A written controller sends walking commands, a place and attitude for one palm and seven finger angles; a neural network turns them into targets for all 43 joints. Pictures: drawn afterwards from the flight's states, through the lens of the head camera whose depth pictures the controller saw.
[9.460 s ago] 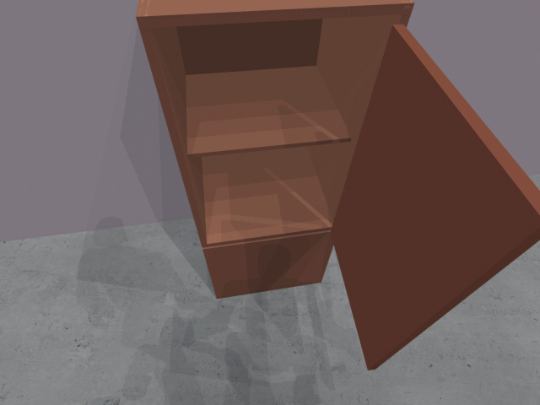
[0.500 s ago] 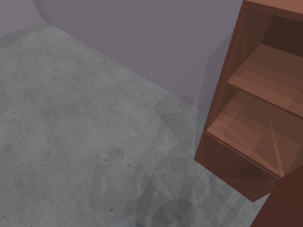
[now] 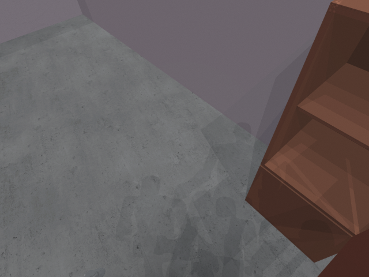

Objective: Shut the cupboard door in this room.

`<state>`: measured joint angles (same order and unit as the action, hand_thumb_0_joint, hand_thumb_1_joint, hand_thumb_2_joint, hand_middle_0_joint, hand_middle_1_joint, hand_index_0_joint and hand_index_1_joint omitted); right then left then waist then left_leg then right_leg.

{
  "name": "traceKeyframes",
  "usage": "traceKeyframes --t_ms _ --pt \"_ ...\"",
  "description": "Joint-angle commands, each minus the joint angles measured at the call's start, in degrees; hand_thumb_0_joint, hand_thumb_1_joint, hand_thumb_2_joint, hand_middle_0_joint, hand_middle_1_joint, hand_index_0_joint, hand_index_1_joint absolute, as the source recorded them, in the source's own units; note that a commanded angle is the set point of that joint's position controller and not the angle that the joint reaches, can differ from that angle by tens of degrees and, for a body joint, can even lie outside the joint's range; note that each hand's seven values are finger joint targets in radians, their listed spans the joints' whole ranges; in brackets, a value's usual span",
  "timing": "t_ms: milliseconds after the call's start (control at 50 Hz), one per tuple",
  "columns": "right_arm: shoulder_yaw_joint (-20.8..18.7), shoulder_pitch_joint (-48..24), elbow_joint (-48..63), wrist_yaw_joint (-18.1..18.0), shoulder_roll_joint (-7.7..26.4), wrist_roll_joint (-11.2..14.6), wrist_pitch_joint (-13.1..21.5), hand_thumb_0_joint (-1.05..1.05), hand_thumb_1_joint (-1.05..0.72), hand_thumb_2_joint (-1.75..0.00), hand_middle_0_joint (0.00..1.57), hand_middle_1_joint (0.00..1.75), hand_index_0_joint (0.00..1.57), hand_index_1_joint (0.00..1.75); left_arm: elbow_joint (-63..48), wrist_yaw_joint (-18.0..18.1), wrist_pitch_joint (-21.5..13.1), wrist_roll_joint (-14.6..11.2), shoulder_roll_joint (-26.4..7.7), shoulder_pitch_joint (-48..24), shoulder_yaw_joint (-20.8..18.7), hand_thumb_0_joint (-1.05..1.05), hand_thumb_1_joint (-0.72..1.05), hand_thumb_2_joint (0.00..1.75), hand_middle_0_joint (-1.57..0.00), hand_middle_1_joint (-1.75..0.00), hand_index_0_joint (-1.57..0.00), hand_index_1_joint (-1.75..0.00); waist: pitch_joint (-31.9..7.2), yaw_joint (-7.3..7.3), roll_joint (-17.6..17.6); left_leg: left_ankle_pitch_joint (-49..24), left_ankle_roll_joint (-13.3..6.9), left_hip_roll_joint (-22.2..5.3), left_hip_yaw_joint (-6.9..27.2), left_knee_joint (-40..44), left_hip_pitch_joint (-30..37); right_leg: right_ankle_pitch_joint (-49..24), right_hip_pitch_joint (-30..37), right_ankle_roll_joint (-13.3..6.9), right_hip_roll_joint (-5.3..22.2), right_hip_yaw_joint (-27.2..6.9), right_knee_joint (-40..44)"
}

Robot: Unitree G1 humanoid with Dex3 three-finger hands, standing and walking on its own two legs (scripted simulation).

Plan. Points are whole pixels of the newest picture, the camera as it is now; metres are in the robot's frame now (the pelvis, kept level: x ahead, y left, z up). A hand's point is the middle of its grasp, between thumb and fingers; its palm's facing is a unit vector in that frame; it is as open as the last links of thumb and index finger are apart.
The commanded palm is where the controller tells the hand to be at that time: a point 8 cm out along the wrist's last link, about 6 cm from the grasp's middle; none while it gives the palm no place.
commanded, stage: turn or walk to find it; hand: left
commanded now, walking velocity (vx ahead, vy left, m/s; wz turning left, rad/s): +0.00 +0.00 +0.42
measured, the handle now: out of the picture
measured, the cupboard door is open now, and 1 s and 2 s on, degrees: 85 90 91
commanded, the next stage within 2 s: stand and wait in 0.06 s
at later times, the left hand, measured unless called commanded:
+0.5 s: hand out of the picture -0.01 +0.21 -0.17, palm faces +0.08 -0.98 -0.20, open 7.4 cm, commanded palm none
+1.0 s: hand out of the picture +0.09 +0.21 -0.16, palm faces -0.18 -0.95 -0.25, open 7.4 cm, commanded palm none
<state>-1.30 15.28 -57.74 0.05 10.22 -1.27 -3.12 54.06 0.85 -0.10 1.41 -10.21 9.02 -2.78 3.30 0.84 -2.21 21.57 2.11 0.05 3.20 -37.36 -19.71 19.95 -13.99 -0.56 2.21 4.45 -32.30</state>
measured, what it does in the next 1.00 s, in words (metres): steps on the spot: left foot, then right foot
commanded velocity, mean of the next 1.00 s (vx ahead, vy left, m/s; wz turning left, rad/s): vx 0.00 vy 0.00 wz -0.36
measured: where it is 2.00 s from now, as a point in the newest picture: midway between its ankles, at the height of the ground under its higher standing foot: outside the picture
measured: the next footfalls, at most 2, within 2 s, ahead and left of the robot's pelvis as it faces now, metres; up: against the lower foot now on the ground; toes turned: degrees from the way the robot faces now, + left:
left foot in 0.32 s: +0.01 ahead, +0.15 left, +0.00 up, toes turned +9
right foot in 0.66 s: +0.01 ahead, -0.09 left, +0.00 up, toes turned -10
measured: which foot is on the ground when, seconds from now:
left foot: up 0.00-0.30, down 0.32-0.68, up 0.70-1.00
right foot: down 0.00-0.34, up 0.36-0.64, down 0.66-1.00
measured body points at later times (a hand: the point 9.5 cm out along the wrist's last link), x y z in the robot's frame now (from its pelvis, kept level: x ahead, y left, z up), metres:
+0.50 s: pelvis +0.00 +0.03 +0.00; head +0.04 +0.04 +0.45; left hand -0.02 +0.27 -0.16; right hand +0.04 -0.20 -0.15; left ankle -0.03 +0.14 -0.73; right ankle -0.05 -0.09 -0.69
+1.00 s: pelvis -0.02 +0.02 +0.01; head +0.04 +0.01 +0.45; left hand +0.10 +0.26 -0.14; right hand +0.01 -0.22 -0.15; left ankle +0.00 +0.16 -0.70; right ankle -0.03 -0.08 -0.73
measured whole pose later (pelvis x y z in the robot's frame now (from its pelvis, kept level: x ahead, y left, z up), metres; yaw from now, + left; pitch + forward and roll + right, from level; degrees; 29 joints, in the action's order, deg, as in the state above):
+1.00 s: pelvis -0.02 +0.02 +0.01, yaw -13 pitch +2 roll +0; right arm -2.7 8.8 -54.1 -1.2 10.0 -0.4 -2.9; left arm 54.1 0.0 1.9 1.9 -11.7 11.2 -4.3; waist 5.2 -1.2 -0.3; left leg 24.1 4.2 -3.1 -2.1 -43.8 -21.3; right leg 13.9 -16.7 -1.9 -2.3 -2.3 -28.5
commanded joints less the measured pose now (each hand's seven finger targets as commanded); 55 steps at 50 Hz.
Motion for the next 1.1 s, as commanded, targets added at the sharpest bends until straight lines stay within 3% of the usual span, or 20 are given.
traceKeyframes --t_ms 0,80,180,240,260,300,320,380,500,600,620,660,680,760,880,980,1000,1040,1060,1080 --pt "-3.29 -4.45 6.71 -0.39 6.51 0.14 0.37 0.0 -0.9 -0.9 0.2 0.3 0.2 0.3 -2.5 1.24 -0.27 -0.07 -12.07 5.16 -2.9 0.0 0.9 0.9 -0.2 -0.3 -0.2 -0.3 -0.71 -2.37 12.18 8.87 0.02 -1.9 0.73 -28.26 -13.49 -22.07 3.14 -8.82 21.55 -15.42 15.78" --pt "-2.78 -0.97 4.28 0.5 4.71 0.37 0.06 0.0 -0.9 -0.9 0.2 0.3 0.2 0.3 -3.65 1.11 -0.54 0.15 -10.06 2.55 -1.77 0.0 0.9 0.9 -0.2 -0.3 -0.2 -0.3 -0.75 -0.36 11.71 3.01 1.4 -2.43 -3.97 -25.85 -10.24 -27.21 3.82 -5.95 15.15 -4.29 13.14" --pt "-1.98 -3.54 4.29 0.39 2.73 0.61 0.98 0.0 -0.9 -0.9 0.2 0.3 0.2 0.3 -1.63 1.43 -0.36 0.59 -11.15 6.33 -2.11 0.0 0.9 0.9 -0.2 -0.3 -0.2 -0.3 -2.18 -2.97 15.07 3.91 1.15 -2.24 -6.8 -9.34 -4.42 -28.89 6.13 -7.58 15.6 -5.25 11.67" --pt "-1.62 1.27 2.37 -0.03 2.41 0.55 1.98 0.0 -0.9 -0.9 0.2 0.3 0.2 0.3 -0.59 1.48 -0.13 0.16 -11.02 5.64 -2.15 0.0 0.9 0.9 -0.2 -0.3 -0.2 -0.3 -5.4 -1.23 13.67 -4.94 1.02 -1.19 -8.53 5.24 3.77 -27.94 6.95 -5.12 13.38 -3.5 6.74" --pt "-1.49 3.52 1.09 -0.16 2.66 0.52 2.57 0.0 -0.9 -0.9 0.2 0.3 0.2 0.3 0.0 1.47 -0.02 -0.36 -9.99 5.66 -1.72 0.0 0.9 0.9 -0.2 -0.3 -0.2 -0.3 -6.81 -0.38 11.22 -12.64 0.7 -1.55 -8.15 12.7 9.6 -25.25 4.99 -3.19 11.38 -2.95 3.66" --pt "-2.36 5.35 0.37 -1.17 8.97 0.14 3.96 0.0 -0.9 -0.9 0.2 0.3 0.2 0.3 0.29 1.35 0.42 -1.2 -3.61 9.83 -0.27 0.0 0.9 0.9 -0.2 -0.3 -0.2 -0.3 -9.74 -1.18 -8.81 -33.18 -5.06 -16.24 7.01 16.32 18.65 -2.82 -4.63 2.06 3.57 0.11 -3.6" --pt "-2.19 3.22 0.38 -1.49 9.4 0.29 3.5 0.0 -0.9 -0.9 0.2 0.3 0.2 0.3 1.2 1.32 0.67 -1.03 -3.24 8.63 0.38 0.0 0.9 0.9 -0.2 -0.3 -0.2 -0.3 -7.56 -1.19 -10.26 -32.9 -8.64 -19.36 7.1 18.24 14.48 8.14 -3.5 2.52 2.62 -0.8 -7.38" --pt "-1.51 1.38 -0.33 -2.96 7.18 -0.27 3.58 0.0 -0.9 -0.9 0.2 0.3 0.2 0.3 2.37 0.67 1.91 -0.64 -3.88 4.68 -0.45 0.0 0.9 0.9 -0.2 -0.3 -0.2 -0.3 -1.08 -0.03 -13.74 -35.7 -10.53 -18.91 4.27 20.09 10.67 10.07 -7.98 2.41 2.39 -3.72 -18.13" --pt "-3.07 0.2 1.07 -2.64 10.13 -0.45 2.49 0.0 -0.9 -0.9 0.2 0.3 0.2 0.3 2.2 -0.62 2.3 -0.22 -2.78 4.49 -1.1 0.0 0.9 0.9 -0.2 -0.3 -0.2 -0.3 -3.24 0.63 -6.81 -35.36 -11.13 -19.34 -2.85 16.12 15.74 8.77 -9.79 2.61 1.15 -0.65 -16.95" --pt "-3.77 -1.18 3.06 -2.21 10.93 0.01 2.1 0.0 -0.9 -0.9 0.2 0.3 0.2 0.3 1.71 -1.11 1.64 -0.08 -3.25 8.0 -1.91 0.0 0.9 0.9 -0.2 -0.3 -0.2 -0.3 -4.24 -1.36 -5.89 -27.87 -7.01 -17.89 -7.9 9.41 11.95 -5.65 -0.38 2.51 -0.58 2.56 0.59" --pt "-3.77 -1.16 3.76 -2.1 10.37 0.36 2.12 0.0 -0.9 -0.9 0.2 0.3 0.2 0.3 1.88 -1.12 1.38 0.01 -5.1 9.83 -2.26 0.0 0.9 0.9 -0.2 -0.3 -0.2 -0.3 -4.63 -2.29 -3.18 -22.56 -4.83 -16.15 -9.51 5.29 8.64 -11.97 3.98 2.02 0.31 0.69 6.0" --pt "-2.56 -4.34 7.71 -1.61 3.72 0.75 1.74 0.0 -0.9 -0.9 0.2 0.3 0.2 0.3 2.0 -0.17 0.5 0.45 -14.03 12.84 -4.19 0.0 0.9 0.9 -0.2 -0.3 -0.2 -0.3 -2.48 -4.58 19.39 12.55 1.23 -5.17 -13.86 -14.66 -9.95 -32.96 9.97 -7.29 19.56 -24.4 14.22" --pt "-2.25 -6.86 9.1 -2.07 5.1 0.79 0.94 0.0 -0.9 -0.9 0.2 0.3 0.2 0.3 1.68 0.05 0.83 -0.18 -13.9 14.13 -3.78 0.0 0.9 0.9 -0.2 -0.3 -0.2 -0.3 -3.12 -6.04 13.47 14.72 0.71 -5.49 -6.5 -22.2 -9.41 -29.96 5.79 -12.05 21.51 -25.27 15.41" --pt "-2.57 -5.28 6.91 -1.61 5.31 0.31 0.95 0.0 -0.9 -0.9 0.2 0.3 0.2 0.3 -1.28 0.44 0.8 -0.06 -10.38 4.7 -3.56 0.0 0.9 0.9 -0.2 -0.3 -0.2 -0.3 -1.35 -1.82 7.17 4.23 1.33 -6.53 -3.8 -25.31 -10.71 -24.28 3.69 -9.98 13.23 -18.31 14.02" --pt "-2.61 -6.08 7.36 -1.41 4.77 0.5 1.23 0.0 -0.9 -0.9 0.2 0.3 0.2 0.3 -2.51 0.05 0.95 0.18 -12.31 4.94 -3.87 0.0 0.9 0.9 -0.2 -0.3 -0.2 -0.3 -4.74 -2.8 10.48 3.02 2.12 -3.62 -5.52 -12.86 -5.69 -24.5 4.84 -10.25 10.54 -19.48 12.83" --pt "-2.42 0.18 6.66 -2.03 5.06 0.92 2.54 0.0 -0.9 -0.9 0.2 0.3 0.2 0.3 -4.25 -0.06 1.5 -0.13 -12.78 0.81 -4.2 0.0 0.9 0.9 -0.2 -0.3 -0.2 -0.3 -8.37 0.08 11.26 -4.19 1.57 -1.85 -6.81 6.31 5.18 -28.09 2.72 -7.31 7.86 -20.58 6.52" --pt "-2.54 2.7 6.02 -2.23 5.88 0.94 3.02 0.0 -0.9 -0.9 0.2 0.3 0.2 0.3 -4.78 -0.14 1.69 -0.49 -11.73 -0.2 -4.0 0.0 0.9 0.9 -0.2 -0.3 -0.2 -0.3 -9.06 1.38 9.31 -9.37 1.13 -2.97 -6.25 13.52 11.4 -25.33 -0.94 -5.0 5.63 -19.14 3.28" --pt "-3.99 2.34 7.67 -2.51 14.31 0.11 3.56 0.0 -0.9 -0.9 0.2 0.3 0.2 0.3 -7.01 -0.96 1.97 -0.97 -6.42 1.2 -2.96 0.0 0.9 0.9 -0.2 -0.3 -0.2 -0.3 -7.18 0.81 -16.63 -22.8 -7.63 -24.55 15.66 22.74 18.95 9.89 -19.61 1.96 -5.83 -6.88 -17.31" --pt "-3.8 1.59 8.49 -2.32 14.51 -0.26 2.99 0.0 -0.9 -0.9 0.2 0.3 0.2 0.3 -6.98 -0.9 2.27 -0.25 -8.37 0.29 -3.36 0.0 0.9 0.9 -0.2 -0.3 -0.2 -0.3 -5.01 1.38 -13.0 -22.33 -11.68 -27.91 15.31 21.92 12.91 13.93 -18.25 2.13 -3.63 -7.66 -28.85" --pt "-2.98 -1.41 8.99 -2.37 11.51 -0.41 3.17 0.0 -0.9 -0.9 0.2 0.3 0.2 0.3 -6.0 -1.06 2.6 0.17 -9.02 1.11 -3.86 0.0 0.9 0.9 -0.2 -0.3 -0.2 -0.3 -3.54 -0.12 -10.15 -20.75 -11.26 -24.65 11.05 22.83 9.31 10.13 -18.04 2.62 -2.67 -8.93 -34.29"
